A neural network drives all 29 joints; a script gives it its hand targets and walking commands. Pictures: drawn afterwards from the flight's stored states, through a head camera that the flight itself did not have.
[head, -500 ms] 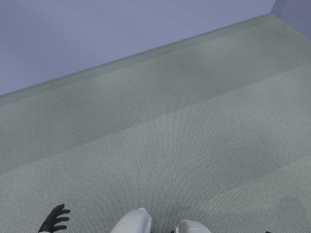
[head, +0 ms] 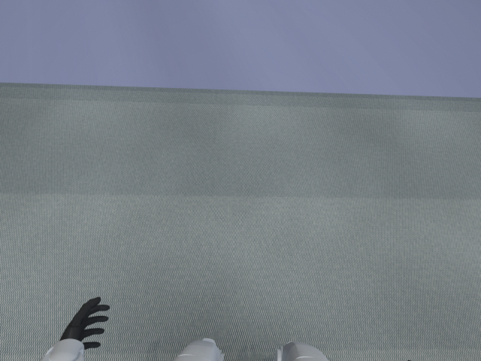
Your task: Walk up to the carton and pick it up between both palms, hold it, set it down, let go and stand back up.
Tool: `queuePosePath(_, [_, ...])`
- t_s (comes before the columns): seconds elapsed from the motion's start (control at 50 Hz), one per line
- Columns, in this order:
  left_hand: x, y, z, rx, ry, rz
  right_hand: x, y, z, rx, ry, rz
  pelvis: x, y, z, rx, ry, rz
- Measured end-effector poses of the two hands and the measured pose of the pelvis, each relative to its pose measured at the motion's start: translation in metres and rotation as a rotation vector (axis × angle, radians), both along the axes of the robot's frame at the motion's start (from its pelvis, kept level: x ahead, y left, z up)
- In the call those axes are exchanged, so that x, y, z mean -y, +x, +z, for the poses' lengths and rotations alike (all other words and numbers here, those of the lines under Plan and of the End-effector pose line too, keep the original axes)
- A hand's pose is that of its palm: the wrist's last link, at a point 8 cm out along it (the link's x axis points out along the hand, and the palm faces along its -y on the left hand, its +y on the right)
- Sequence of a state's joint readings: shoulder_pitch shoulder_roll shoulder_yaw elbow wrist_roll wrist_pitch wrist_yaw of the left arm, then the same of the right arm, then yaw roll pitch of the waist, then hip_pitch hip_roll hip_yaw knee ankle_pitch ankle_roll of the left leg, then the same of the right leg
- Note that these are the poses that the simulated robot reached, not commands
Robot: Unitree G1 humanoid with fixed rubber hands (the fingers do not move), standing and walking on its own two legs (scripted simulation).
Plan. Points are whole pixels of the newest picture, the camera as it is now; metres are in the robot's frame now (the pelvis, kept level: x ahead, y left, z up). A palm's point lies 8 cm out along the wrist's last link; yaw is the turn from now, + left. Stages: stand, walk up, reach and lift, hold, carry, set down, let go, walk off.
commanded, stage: walk up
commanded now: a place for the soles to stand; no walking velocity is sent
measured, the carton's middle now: out of the picture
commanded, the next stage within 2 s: none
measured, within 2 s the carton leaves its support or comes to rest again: neither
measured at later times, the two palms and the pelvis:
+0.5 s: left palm out of the picture -0.04 +0.37 -0.08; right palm (348, 325) +0.19 -0.19 -0.10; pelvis -0.02 +0.04 +0.01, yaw +21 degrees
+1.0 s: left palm out of the picture -0.22 +0.40 -0.10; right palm (271, 317) +0.20 -0.05 -0.09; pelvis -0.09 +0.09 -0.01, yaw +39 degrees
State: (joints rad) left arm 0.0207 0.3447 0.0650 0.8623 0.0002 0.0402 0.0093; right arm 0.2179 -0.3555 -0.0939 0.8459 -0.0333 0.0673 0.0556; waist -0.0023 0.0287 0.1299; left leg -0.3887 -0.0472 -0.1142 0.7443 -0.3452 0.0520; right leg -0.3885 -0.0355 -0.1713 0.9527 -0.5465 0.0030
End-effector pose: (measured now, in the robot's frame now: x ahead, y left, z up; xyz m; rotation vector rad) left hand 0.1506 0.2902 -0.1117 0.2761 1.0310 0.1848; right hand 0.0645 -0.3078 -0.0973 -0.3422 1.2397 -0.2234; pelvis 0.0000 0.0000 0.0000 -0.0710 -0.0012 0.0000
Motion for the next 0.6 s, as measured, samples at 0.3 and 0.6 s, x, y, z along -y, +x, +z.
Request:
queuePosePath(0.3, [-0.064,-0.136,0.02,-0.123,0.1,0.267,-0.082,0.115,-0.006,0.15,0.094,0.321,-0.027,-0.015,0.005,-0.049,0.068,0.244])
queuePosePath(0.6, [-0.103,-0.223,0.028,-0.072,0.117,0.446,-0.148,0.11,-0.003,0.112,0.135,0.508,-0.064,-0.038,0.006,-0.013,0.068,0.422])
